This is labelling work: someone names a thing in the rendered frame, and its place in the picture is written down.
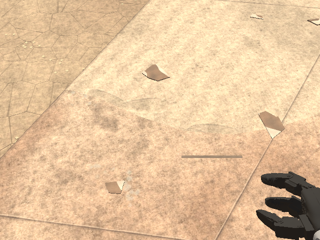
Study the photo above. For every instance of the right robot hand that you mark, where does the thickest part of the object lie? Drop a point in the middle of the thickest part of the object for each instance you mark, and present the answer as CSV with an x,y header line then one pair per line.
x,y
305,211

